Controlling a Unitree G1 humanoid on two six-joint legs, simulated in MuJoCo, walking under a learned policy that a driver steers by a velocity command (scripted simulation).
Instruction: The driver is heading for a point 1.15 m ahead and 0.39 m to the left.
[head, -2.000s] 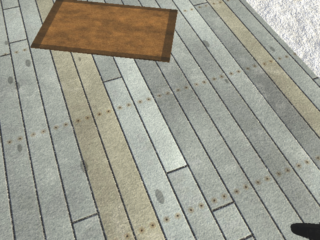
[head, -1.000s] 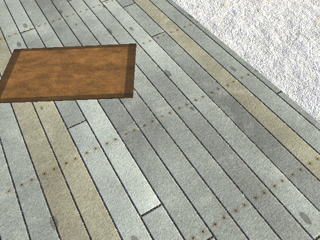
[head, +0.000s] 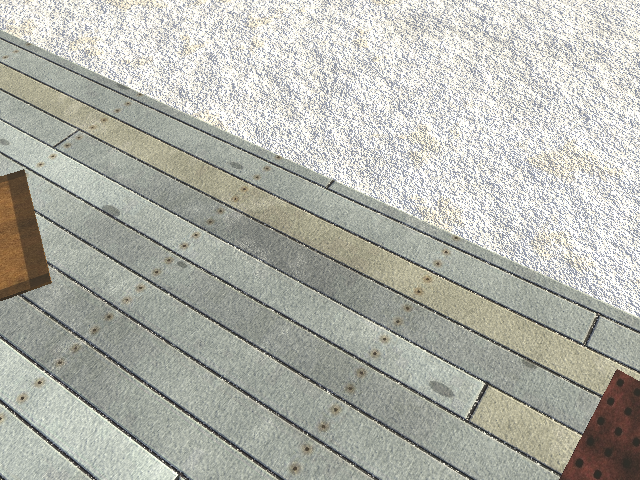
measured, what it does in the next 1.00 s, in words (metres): walks ahead: left foot, then right foot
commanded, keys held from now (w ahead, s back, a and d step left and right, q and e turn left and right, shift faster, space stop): no key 0.16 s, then w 0.70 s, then no key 0.08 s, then q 0.06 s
